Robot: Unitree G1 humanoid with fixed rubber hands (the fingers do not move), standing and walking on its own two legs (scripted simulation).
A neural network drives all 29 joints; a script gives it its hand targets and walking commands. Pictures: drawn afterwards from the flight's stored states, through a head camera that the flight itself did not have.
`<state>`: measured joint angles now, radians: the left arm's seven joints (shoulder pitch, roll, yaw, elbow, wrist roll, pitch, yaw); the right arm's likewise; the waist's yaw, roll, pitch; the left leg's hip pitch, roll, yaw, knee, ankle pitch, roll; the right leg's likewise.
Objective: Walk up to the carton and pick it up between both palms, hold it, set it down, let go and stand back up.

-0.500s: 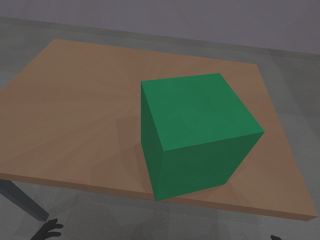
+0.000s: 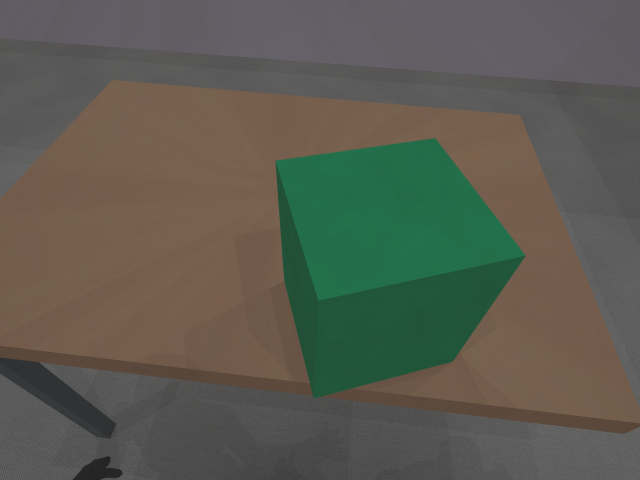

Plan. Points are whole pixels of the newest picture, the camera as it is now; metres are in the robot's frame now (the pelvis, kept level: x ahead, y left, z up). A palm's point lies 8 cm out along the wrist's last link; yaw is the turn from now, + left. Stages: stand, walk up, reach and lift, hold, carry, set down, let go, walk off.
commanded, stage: walk up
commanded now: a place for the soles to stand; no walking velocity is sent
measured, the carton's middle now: (373, 271) +0.38 -0.06 +0.05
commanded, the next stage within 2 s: none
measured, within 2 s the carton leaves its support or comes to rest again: neither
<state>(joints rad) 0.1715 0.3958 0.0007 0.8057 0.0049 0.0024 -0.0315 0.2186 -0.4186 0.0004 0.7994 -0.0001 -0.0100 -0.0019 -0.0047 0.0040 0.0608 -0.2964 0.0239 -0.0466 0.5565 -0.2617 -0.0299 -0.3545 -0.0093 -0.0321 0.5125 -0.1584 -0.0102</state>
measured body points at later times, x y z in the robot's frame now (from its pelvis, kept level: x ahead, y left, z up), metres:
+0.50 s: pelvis -0.02 +0.01 -0.01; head -0.02 +0.03 +0.44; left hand +0.12 +0.31 -0.12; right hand +0.07 -0.32 -0.09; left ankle +0.02 +0.14 -0.73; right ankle -0.01 -0.12 -0.69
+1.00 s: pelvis -0.05 -0.03 +0.00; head -0.02 -0.05 +0.45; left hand +0.07 +0.28 -0.10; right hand +0.08 -0.35 -0.10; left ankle -0.03 +0.13 -0.73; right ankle -0.06 -0.13 -0.73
